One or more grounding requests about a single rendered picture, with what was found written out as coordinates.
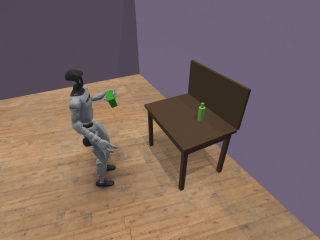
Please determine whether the robot right shin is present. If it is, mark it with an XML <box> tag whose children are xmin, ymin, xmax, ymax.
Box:
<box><xmin>96</xmin><ymin>161</ymin><xmax>107</xmax><ymax>183</ymax></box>

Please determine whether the left robot forearm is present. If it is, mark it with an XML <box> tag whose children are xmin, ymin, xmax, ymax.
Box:
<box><xmin>90</xmin><ymin>92</ymin><xmax>104</xmax><ymax>102</ymax></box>

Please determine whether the sponge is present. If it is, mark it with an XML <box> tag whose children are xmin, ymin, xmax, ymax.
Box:
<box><xmin>105</xmin><ymin>90</ymin><xmax>118</xmax><ymax>108</ymax></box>

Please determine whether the left robot hand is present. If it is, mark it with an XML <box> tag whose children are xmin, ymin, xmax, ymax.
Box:
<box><xmin>103</xmin><ymin>89</ymin><xmax>117</xmax><ymax>102</ymax></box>

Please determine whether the robot right upper arm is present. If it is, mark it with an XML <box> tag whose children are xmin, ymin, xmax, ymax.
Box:
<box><xmin>69</xmin><ymin>97</ymin><xmax>83</xmax><ymax>129</ymax></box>

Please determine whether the robot left shin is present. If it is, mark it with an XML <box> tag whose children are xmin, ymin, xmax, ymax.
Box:
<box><xmin>106</xmin><ymin>148</ymin><xmax>111</xmax><ymax>163</ymax></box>

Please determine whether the right robot hand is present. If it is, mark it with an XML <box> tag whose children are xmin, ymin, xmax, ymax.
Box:
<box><xmin>98</xmin><ymin>139</ymin><xmax>118</xmax><ymax>153</ymax></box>

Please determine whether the right robot forearm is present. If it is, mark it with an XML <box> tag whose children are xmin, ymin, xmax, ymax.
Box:
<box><xmin>73</xmin><ymin>123</ymin><xmax>101</xmax><ymax>144</ymax></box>

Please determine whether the table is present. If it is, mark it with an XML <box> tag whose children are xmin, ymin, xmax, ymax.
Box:
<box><xmin>144</xmin><ymin>60</ymin><xmax>251</xmax><ymax>191</ymax></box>

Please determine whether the robot shin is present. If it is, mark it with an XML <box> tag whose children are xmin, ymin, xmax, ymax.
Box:
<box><xmin>96</xmin><ymin>161</ymin><xmax>107</xmax><ymax>183</ymax></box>
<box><xmin>106</xmin><ymin>148</ymin><xmax>111</xmax><ymax>163</ymax></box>

